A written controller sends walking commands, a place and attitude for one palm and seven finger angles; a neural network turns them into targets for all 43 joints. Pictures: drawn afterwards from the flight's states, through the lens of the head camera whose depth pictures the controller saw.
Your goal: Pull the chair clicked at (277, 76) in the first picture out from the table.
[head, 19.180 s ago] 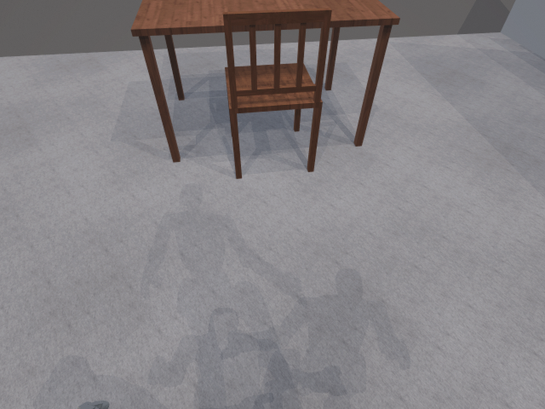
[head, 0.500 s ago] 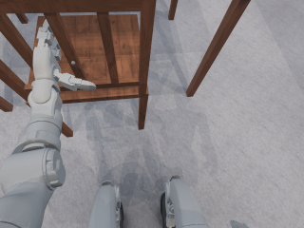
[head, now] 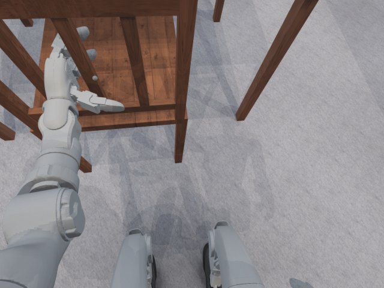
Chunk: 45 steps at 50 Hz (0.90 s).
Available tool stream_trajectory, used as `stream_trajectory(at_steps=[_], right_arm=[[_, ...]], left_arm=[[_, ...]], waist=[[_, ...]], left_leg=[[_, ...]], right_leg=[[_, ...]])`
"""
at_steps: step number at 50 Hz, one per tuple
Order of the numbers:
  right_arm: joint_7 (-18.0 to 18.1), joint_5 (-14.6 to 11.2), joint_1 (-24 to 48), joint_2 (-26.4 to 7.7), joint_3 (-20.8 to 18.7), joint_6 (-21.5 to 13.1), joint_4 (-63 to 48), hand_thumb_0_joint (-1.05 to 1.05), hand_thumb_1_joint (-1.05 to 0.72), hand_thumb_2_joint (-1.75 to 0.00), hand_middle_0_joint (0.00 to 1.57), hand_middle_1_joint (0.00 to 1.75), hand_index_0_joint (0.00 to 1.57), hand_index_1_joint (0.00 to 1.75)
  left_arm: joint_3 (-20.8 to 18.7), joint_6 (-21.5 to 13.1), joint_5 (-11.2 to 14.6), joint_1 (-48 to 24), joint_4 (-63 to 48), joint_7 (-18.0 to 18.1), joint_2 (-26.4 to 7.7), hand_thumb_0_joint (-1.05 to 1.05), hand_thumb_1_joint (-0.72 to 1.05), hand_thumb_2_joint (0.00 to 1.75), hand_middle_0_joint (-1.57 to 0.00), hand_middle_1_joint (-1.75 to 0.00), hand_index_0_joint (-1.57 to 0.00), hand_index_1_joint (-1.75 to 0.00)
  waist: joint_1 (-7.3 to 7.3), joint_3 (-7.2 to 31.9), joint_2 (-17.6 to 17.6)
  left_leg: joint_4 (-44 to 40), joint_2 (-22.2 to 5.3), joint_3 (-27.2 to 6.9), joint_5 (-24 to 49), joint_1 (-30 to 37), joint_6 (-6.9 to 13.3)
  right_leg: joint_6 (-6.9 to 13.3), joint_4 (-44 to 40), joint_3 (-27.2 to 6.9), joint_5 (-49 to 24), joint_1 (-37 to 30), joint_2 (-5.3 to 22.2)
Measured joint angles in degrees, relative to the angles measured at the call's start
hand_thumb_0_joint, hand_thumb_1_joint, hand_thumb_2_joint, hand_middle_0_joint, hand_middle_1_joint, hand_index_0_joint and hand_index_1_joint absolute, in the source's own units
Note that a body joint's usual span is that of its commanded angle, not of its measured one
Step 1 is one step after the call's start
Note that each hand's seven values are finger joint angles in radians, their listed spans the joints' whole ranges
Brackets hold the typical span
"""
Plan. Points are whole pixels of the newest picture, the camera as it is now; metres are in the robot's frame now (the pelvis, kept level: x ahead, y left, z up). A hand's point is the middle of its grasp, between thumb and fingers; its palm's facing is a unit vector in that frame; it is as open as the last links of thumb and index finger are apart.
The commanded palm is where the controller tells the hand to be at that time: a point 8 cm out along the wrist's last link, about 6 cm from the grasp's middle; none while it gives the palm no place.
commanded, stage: hook a spindle and tug to test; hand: left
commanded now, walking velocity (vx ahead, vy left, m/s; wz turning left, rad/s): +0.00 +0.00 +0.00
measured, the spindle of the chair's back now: (87, 71) +0.55 +0.18 +0.03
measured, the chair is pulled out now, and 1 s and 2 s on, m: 0.00 0.02 0.12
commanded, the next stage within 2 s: step backward, pulling the chair out in 1.12 s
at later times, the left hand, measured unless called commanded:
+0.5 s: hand (93, 77) +0.52 +0.16 +0.05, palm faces +0.07 -1.00 -0.03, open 5.9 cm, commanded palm +0.48 +0.20 +0.04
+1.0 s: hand (92, 86) +0.50 +0.16 +0.05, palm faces +0.07 -1.00 -0.02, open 5.7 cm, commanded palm +0.45 +0.21 +0.04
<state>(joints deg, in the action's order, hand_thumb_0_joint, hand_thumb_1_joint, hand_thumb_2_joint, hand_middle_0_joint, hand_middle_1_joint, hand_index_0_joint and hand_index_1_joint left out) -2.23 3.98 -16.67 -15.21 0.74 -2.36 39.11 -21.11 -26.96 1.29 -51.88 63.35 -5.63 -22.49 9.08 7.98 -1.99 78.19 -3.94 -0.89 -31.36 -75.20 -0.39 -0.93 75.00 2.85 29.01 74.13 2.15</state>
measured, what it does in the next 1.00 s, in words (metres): stands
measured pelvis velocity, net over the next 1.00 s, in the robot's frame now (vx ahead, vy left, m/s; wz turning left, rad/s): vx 0.02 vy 0.00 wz -0.01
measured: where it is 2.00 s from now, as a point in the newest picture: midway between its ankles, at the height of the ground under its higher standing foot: (181, 285)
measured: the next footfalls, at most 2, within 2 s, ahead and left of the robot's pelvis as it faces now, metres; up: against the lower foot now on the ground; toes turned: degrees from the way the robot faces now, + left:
none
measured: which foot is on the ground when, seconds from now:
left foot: down 0.00-1.00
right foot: down 0.00-1.00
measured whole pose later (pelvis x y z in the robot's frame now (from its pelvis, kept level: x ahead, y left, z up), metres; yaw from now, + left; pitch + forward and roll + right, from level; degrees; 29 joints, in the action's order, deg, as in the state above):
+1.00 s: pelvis +0.02 +0.00 +0.01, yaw -1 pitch +27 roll -2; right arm -2.4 2.9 -16.0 -14.5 0.0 -1.3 37.3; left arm -20.4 -26.6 4.2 -40.0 53.0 -5.4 -18.1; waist 7.7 8.8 -1.5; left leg 75.1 -4.3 0.7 -32.5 -69.1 -0.3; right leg -1.3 72.5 1.3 29.8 69.1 1.6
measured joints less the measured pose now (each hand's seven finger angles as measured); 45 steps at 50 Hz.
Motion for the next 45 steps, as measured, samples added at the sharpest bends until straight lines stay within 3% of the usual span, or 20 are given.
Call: stream_trajectory(at_steps=[6,13,17,26,37,45], right_arm=[[-0.1,0.0,0.4,0.1,0.1,0.3,-0.3,0.0,-0.9,-0.9,0.2,0.3,0.2,0.29],[0.0,-0.2,0.5,0.1,0.1,0.3,-0.5,0.0,-0.9,-0.9,0.2,0.3,0.2,0.29],[0.0,-0.2,0.5,0.0,-0.1,0.4,-0.5,0.0,-0.9,-0.9,0.2,0.3,0.2,0.29],[0.0,-0.3,0.3,0.0,-0.2,0.9,-0.8,0.0,-0.9,-0.9,0.2,0.3,0.2,0.29],[-0.3,-0.6,0.0,0.5,-0.3,1.3,-1.5,0.0,-0.9,-0.9,0.2,0.3,0.2,0.29],[-0.3,-0.9,0.1,0.7,-0.5,1.3,-1.6,0.0,-0.9,-0.9,0.2,0.3,0.2,0.29]], left_arm=[[-0.4,0.1,-0.2,0.4,0.8,1.3,0.4,-0.01,-0.33,0.37,-0.36,-0.99,-0.33,-0.98],[-0.5,-0.6,0.0,0.8,0.9,0.5,-0.3,-0.01,-0.01,0.51,-0.45,-1.29,-0.42,-1.29],[-0.7,-0.4,0.6,0.9,0.2,0.4,0.0,-0.01,0.2,0.6,-0.45,-1.33,-0.44,-1.37],[-1.2,-0.2,0.5,1.9,-1.0,0.0,0.2,0.0,0.67,0.8,-0.44,-1.35,-0.43,-1.39],[-1.4,0.4,1.5,6.2,-5.1,0.3,1.7,0.01,0.7,0.77,-0.4,-1.38,-0.38,-1.42],[-0.1,0.2,2.3,9.9,-8.5,0.5,3.5,0.01,0.7,0.77,-0.4,-1.38,-0.37,-1.43]], waist=[[0.14,0.2,0.0],[0.12,0.1,0.2],[0.12,0.2,0.3],[0.27,0.3,0.3],[0.05,0.5,0.3],[-0.9,0.7,0.4]], left_leg=[[-0.6,-0.1,0.2,0.0,1.1,0.0],[-0.6,-0.1,0.2,-0.2,1.4,-0.1],[-0.5,-0.1,0.1,-0.2,1.2,-0.2],[-0.5,-0.3,0.4,-0.5,1.5,-0.1],[-1.7,-0.6,1.3,-0.8,3.6,0.1],[-2.7,-0.5,1.6,-1.1,5.3,0.2]], right_leg=[[0.1,-0.4,-0.2,0.1,-0.9,-0.1],[0.1,-0.3,-0.2,0.2,-1.1,-0.2],[0.2,-0.2,-0.2,0.3,-1.0,-0.2],[0.0,-0.3,-0.4,0.4,-1.1,-0.4],[-0.2,-1.4,-1.3,0.3,-2.7,-0.7],[-0.4,-2.2,-1.6,0.6,-4.2,-0.7]])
